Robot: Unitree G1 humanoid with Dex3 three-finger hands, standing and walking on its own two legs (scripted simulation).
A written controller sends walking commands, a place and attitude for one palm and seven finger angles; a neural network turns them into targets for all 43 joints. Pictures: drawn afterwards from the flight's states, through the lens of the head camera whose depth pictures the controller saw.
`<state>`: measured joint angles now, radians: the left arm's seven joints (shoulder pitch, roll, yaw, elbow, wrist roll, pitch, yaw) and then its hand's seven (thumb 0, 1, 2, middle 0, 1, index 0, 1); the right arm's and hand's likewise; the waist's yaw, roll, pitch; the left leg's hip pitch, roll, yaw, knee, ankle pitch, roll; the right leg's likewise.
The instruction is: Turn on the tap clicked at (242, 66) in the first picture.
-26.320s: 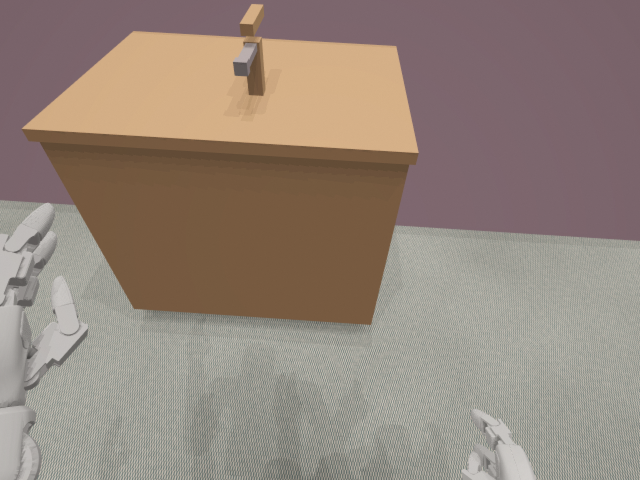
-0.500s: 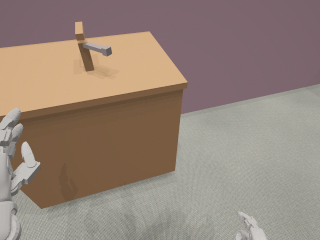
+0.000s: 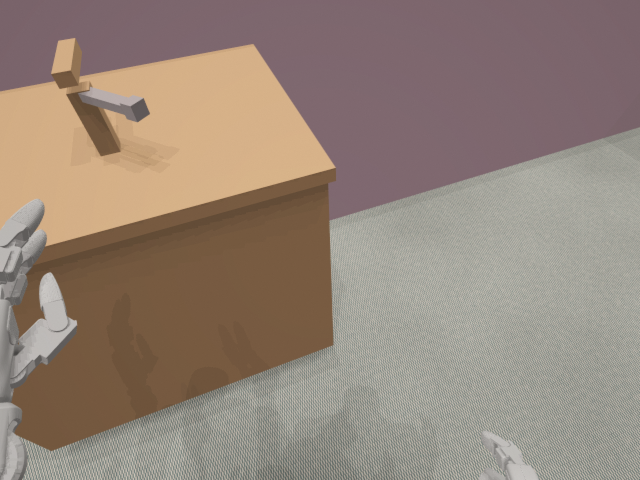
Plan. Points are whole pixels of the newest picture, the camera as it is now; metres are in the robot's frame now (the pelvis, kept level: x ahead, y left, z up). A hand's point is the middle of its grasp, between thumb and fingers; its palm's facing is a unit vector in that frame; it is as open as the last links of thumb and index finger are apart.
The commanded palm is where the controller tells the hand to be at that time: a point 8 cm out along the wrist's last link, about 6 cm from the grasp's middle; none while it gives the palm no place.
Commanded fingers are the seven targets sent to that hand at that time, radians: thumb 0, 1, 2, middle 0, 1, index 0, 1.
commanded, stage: take the last steps up to it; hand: left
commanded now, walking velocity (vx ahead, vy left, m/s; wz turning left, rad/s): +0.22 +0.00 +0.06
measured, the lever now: (135, 108) +0.61 +0.32 +0.17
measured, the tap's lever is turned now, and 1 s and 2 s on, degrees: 41 41 41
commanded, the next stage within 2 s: come to a stop and stand still in 0.34 s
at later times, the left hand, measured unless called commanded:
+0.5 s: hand (132, 235) +0.32 +0.21 +0.19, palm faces +0.43 -0.79 -0.43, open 7.4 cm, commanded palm +0.26 +0.25 +0.20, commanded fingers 0.00 0.90 0.90 -0.20 -0.30 -0.20 -0.30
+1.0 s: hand (159, 227) +0.33 +0.18 +0.18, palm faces +0.35 -0.82 -0.45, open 7.4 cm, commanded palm +0.28 +0.23 +0.20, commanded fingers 0.00 0.90 0.90 -0.20 -0.30 -0.20 -0.30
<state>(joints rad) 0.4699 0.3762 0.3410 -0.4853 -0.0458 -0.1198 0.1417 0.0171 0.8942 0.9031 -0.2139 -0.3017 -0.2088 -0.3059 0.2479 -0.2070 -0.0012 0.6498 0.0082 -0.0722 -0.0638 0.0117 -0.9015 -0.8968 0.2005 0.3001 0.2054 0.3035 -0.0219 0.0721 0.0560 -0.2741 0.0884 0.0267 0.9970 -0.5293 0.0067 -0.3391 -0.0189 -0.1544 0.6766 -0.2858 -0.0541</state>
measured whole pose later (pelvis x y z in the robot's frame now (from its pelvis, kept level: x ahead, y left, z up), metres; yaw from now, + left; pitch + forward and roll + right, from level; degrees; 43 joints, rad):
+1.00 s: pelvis +0.12 -0.04 +0.02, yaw -1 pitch +0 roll +0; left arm 0.51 0.38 0.31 -0.52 -0.06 -0.08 0.16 0.02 0.89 0.90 -0.22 -0.30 -0.21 -0.31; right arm 0.14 -0.23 -0.02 0.55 0.01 -0.03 -0.09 0.01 -0.90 -0.90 0.20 0.30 0.20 0.30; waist 0.01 0.05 0.03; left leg -0.27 0.05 0.07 0.50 -0.22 -0.02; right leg -0.21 0.04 -0.08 0.49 -0.27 -0.07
